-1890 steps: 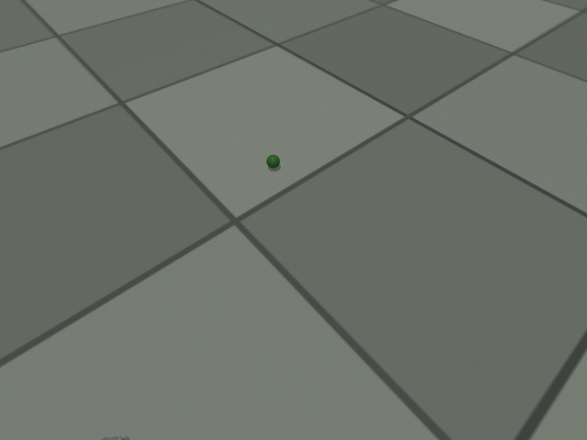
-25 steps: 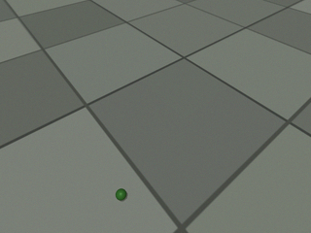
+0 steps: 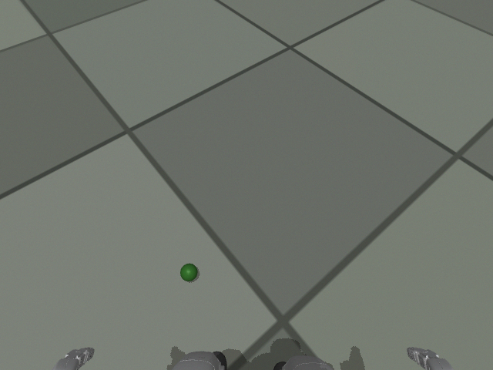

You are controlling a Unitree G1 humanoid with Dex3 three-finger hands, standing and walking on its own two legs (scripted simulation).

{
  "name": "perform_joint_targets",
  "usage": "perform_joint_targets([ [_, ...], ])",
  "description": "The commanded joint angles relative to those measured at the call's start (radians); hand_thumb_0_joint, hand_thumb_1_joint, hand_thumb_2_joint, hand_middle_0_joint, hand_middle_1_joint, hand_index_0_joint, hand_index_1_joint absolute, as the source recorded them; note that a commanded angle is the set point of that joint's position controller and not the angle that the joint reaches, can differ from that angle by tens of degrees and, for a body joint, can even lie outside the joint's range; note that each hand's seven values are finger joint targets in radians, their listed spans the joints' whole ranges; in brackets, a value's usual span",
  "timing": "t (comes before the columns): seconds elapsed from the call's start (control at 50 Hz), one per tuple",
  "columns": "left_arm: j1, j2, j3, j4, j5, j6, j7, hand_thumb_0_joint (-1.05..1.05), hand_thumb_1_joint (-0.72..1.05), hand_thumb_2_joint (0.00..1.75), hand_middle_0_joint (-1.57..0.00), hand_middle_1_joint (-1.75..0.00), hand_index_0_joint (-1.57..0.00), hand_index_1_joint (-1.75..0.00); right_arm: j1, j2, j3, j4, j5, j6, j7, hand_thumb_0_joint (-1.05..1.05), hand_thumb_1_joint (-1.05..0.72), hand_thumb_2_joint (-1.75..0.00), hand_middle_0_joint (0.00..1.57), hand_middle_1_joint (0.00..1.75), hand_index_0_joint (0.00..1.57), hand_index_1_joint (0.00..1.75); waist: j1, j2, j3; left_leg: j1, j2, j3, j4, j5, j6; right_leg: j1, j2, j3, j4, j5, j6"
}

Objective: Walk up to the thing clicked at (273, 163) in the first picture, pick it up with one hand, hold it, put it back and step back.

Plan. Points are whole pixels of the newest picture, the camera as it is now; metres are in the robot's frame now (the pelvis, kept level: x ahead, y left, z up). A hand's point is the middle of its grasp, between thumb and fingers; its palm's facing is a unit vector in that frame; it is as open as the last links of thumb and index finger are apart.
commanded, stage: step back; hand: left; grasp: from above
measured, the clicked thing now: (188, 272) +0.46 +0.25 -0.74
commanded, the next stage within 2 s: none
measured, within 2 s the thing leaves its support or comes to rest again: neither
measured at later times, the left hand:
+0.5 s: hand out of the picture +0.04 +0.31 -0.17, palm faces +0.02 -0.94 -0.34, open 7.3 cm
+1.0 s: hand out of the picture -0.05 +0.31 -0.14, palm faces -0.04 -0.92 -0.40, open 7.4 cm
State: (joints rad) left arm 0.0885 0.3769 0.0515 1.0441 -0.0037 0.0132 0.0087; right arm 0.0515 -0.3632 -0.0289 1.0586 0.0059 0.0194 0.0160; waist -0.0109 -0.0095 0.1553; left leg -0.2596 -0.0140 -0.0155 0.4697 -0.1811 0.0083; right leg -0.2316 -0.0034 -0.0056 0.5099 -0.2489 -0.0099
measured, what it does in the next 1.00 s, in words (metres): walks backwards: left foot, then right foot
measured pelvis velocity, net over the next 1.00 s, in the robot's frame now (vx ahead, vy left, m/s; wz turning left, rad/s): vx -0.19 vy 0.06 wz -0.03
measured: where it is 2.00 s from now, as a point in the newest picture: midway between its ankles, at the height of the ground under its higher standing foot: outside the picture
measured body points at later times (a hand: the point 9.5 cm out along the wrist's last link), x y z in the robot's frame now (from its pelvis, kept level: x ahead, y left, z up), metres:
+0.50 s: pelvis -0.09 +0.05 +0.00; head -0.01 +0.08 +0.44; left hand +0.04 +0.36 -0.14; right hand -0.01 -0.26 -0.12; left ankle -0.12 +0.15 -0.74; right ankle -0.07 -0.10 -0.68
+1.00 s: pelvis -0.19 +0.06 -0.01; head -0.12 +0.05 +0.44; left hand -0.05 +0.36 -0.11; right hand -0.09 -0.25 -0.13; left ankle -0.25 +0.21 -0.67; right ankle -0.13 -0.05 -0.74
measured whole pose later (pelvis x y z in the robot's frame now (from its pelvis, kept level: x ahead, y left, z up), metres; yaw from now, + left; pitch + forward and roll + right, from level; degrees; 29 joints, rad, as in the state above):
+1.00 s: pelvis -0.19 +0.06 -0.01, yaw -2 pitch -1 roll +1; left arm 0.12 0.35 0.06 0.77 0.03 0.04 0.01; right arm 0.13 -0.39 -0.03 0.86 0.01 0.04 -0.02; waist 0.01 0.00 0.17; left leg -0.35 -0.09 -0.13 1.03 -0.53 -0.01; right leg -0.35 0.01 0.05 0.56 -0.20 -0.03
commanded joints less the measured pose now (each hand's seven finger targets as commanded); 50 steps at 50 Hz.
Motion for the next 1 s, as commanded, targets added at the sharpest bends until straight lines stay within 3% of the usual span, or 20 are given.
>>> perform_joint_targets([
  [0.0,0.056,0.199,0.046,-0.090,0.013,-0.004,0.014,0.00,0.90,0.90,-0.20,-0.30,-0.20,-0.30,-0.024,-0.247,-0.067,-0.106,0.000,0.007,-0.019,0.00,-0.90,-0.90,0.20,0.30,0.20,0.30,0.012,0.067,-0.256,0.037,0.135,-0.127,0.064,0.189,0.116,0.034,-0.094,0.110,0.028,0.180,-0.087],
  [0.04,0.048,0.264,0.065,-0.106,0.021,-0.007,0.013,0.00,0.90,0.90,-0.20,-0.30,-0.20,-0.30,-0.033,-0.213,-0.061,-0.123,0.000,0.018,-0.017,0.00,-0.90,-0.90,0.20,0.30,0.20,0.30,0.027,-0.059,-0.225,-0.038,-0.003,-0.050,0.258,-0.014,0.043,0.015,-0.242,0.266,-0.116,0.272,-0.179],
  [0.06,0.006,0.307,0.076,-0.132,0.029,-0.009,0.016,0.00,0.90,0.90,-0.20,-0.30,-0.20,-0.30,-0.005,-0.190,-0.058,-0.128,-0.004,0.025,-0.017,0.00,-0.90,-0.90,0.20,0.30,0.20,0.30,0.028,-0.176,-0.204,-0.092,-0.091,-0.010,0.447,-0.279,0.016,-0.002,-0.363,0.379,-0.191,0.323,-0.258],
  [0.1,-0.044,0.313,0.086,-0.176,0.043,-0.015,0.024,0.00,0.90,0.90,-0.20,-0.30,-0.20,-0.30,0.071,-0.210,-0.066,-0.123,-0.014,0.039,-0.017,0.00,-0.90,-0.90,0.20,0.30,0.20,0.30,0.000,-0.174,-0.181,-0.107,-0.056,-0.107,0.660,-0.396,0.017,-0.099,-0.423,0.413,-0.178,0.351,-0.314],
  [0.16,-0.127,0.253,0.075,-0.215,0.046,-0.010,0.026,0.00,0.90,0.90,-0.20,-0.30,-0.20,-0.30,0.124,-0.220,-0.072,-0.115,0.010,0.035,-0.011,0.00,-0.90,-0.90,0.20,0.30,0.20,0.30,-0.023,-0.125,-0.182,-0.107,-0.083,-0.103,0.701,-0.311,0.003,-0.084,-0.280,0.216,-0.133,0.311,-0.233],
  [0.28,-0.003,0.242,0.081,-0.233,0.036,0.009,0.033,0.00,0.90,0.90,-0.20,-0.30,-0.20,-0.30,0.115,-0.195,-0.053,-0.155,-0.013,0.010,-0.028,0.00,-0.90,-0.90,0.20,0.30,0.20,0.30,0.038,-0.177,-0.265,-0.146,0.004,-0.051,0.152,-0.291,-0.006,0.254,-0.252,0.193,0.043,0.506,-0.178],
  [0.32,-0.024,0.260,0.081,-0.251,0.015,0.026,0.023,0.00,0.90,0.90,-0.20,-0.30,-0.20,-0.30,0.177,-0.191,-0.062,-0.136,-0.030,-0.001,-0.033,0.00,-0.90,-0.90,0.20,0.30,0.20,0.30,-0.011,-0.162,-0.253,-0.008,-0.010,0.032,-0.146,-0.003,-0.009,0.189,-0.209,0.136,0.146,0.522,-0.131],
  [0.34,-0.007,0.219,0.071,-0.264,0.006,0.034,0.019,0.00,0.90,0.90,-0.20,-0.30,-0.20,-0.30,0.167,-0.227,-0.079,-0.138,-0.045,-0.007,-0.035,0.00,-0.90,-0.90,0.20,0.30,0.20,0.30,-0.002,-0.066,-0.265,0.113,0.059,-0.074,-0.132,0.192,0.006,0.049,-0.140,0.105,0.203,0.364,-0.078],
  [0.36,0.013,0.167,0.061,-0.285,-0.002,0.036,0.019,0.00,0.90,0.90,-0.20,-0.30,-0.20,-0.30,0.157,-0.331,-0.106,-0.155,-0.064,-0.005,-0.034,0.00,-0.90,-0.90,0.20,0.30,0.20,0.30,0.007,0.184,-0.257,0.222,0.256,-0.341,-0.108,0.441,0.062,-0.201,0.026,0.048,0.354,-0.037,-0.023],
  [0.38,-0.040,0.181,0.071,-0.288,0.005,0.035,0.033,0.00,0.90,0.90,-0.20,-0.30,-0.20,-0.30,0.105,-0.377,-0.108,-0.177,-0.053,-0.001,-0.027,0.00,-0.90,-0.90,0.20,0.30,0.20,0.30,-0.014,0.226,-0.213,0.156,0.309,-0.360,-0.066,0.576,0.168,-0.265,0.120,0.109,0.460,-0.377,-0.007],
  [0.4,-0.085,0.191,0.074,-0.289,0.023,0.032,0.044,0.00,0.90,0.90,-0.20,-0.30,-0.20,-0.30,0.111,-0.396,-0.115,-0.196,-0.053,-0.004,-0.027,0.00,-0.90,-0.90,0.20,0.30,0.20,0.30,-0.066,0.300,-0.201,0.076,0.390,-0.467,-0.111,0.515,0.245,-0.246,0.109,0.168,0.570,-0.439,0.004],
  [0.48,0.026,0.176,0.068,-0.262,0.002,0.029,0.030,0.00,0.90,0.90,-0.20,-0.30,-0.20,-0.30,0.023,-0.235,-0.075,-0.224,-0.041,-0.007,-0.054,0.00,-0.90,-0.90,0.20,0.30,0.20,0.30,0.039,0.179,-0.172,0.252,0.194,-0.159,0.001,0.662,0.094,-0.363,0.119,0.184,0.652,-0.223,-0.021],
  [0.58,-0.010,0.162,0.060,-0.287,0.020,0.009,0.025,0.00,0.90,0.90,-0.20,-0.30,-0.20,-0.30,0.125,-0.227,-0.085,-0.227,-0.026,-0.002,-0.063,0.00,-0.90,-0.90,0.20,0.30,0.20,0.30,-0.035,0.141,-0.203,0.404,0.238,-0.190,0.063,0.616,0.197,-0.335,0.075,0.119,0.381,-0.230,0.028],
  [0.66,0.049,0.157,0.068,-0.270,0.027,-0.003,0.017,0.00,0.90,0.90,-0.20,-0.30,-0.20,-0.30,0.101,-0.248,-0.085,-0.248,-0.014,0.005,-0.054,0.00,-0.90,-0.90,0.20,0.30,0.20,0.30,-0.025,0.162,-0.213,0.264,0.227,-0.167,0.101,0.500,0.179,-0.136,0.037,0.038,0.110,-0.144,0.002],
  [0.72,0.125,0.174,0.076,-0.235,0.040,-0.013,0.016,0.00,0.90,0.90,-0.20,-0.30,-0.20,-0.30,0.049,-0.232,-0.076,-0.267,0.004,0.010,-0.047,0.00,-0.90,-0.90,0.20,0.30,0.20,0.30,0.016,0.070,-0.246,0.101,0.176,-0.134,0.174,0.313,0.115,0.084,0.017,0.073,-0.088,0.209,-0.040],
  [0.74,0.133,0.226,0.089,-0.239,0.048,-0.018,0.018,0.00,0.90,0.90,-0.20,-0.30,-0.20,-0.30,0.032,-0.207,-0.068,-0.284,0.013,0.007,-0.046,0.00,-0.90,-0.90,0.20,0.30,0.20,0.30,0.020,-0.041,-0.270,-0.030,0.119,-0.111,0.250,0.160,0.076,0.176,-0.092,0.222,-0.063,0.382,-0.084],
  [0.76,0.089,0.293,0.101,-0.261,0.034,-0.013,0.015,0.00,0.90,0.90,-0.20,-0.30,-0.20,-0.30,0.017,-0.181,-0.062,-0.291,0.016,0.011,-0.046,0.00,-0.90,-0.90,0.20,0.30,0.20,0.30,0.034,-0.207,-0.218,-0.104,-0.045,-0.038,0.421,-0.121,0.018,0.087,-0.250,0.419,-0.105,0.474,-0.228],
  [0.78,0.039,0.325,0.104,-0.298,0.041,-0.013,0.014,0.00,0.90,0.90,-0.20,-0.30,-0.20,-0.30,0.034,-0.199,-0.073,-0.278,0.006,0.021,-0.057,0.00,-0.90,-0.90,0.20,0.30,0.20,0.30,0.045,-0.297,-0.170,-0.097,-0.071,-0.064,0.632,-0.478,-0.006,-0.042,-0.393,0.569,-0.155,0.487,-0.341],
  [0.86,-0.011,0.212,0.087,-0.339,0.029,-0.005,0.022,0.00,0.90,0.90,-0.20,-0.30,-0.20,-0.30,0.114,-0.211,-0.067,-0.233,0.004,0.015,-0.046,0.00,-0.90,-0.90,0.20,0.30,0.20,0.30,0.007,-0.099,-0.145,-0.126,-0.109,-0.132,0.753,-0.372,-0.014,-0.040,-0.232,0.284,-0.112,0.470,-0.242],
  [0.98,0.065,0.208,0.088,-0.364,0.046,0.014,0.024,0.00,0.90,0.90,-0.20,-0.30,-0.20,-0.30,0.140,-0.187,-0.054,-0.260,-0.008,-0.005,-0.056,0.00,-0.90,-0.90,0.20,0.30,0.20,0.30,0.043,-0.173,-0.253,-0.166,-0.018,-0.051,0.302,-0.351,-0.032,0.247,-0.189,0.231,-0.002,0.515,-0.201],
])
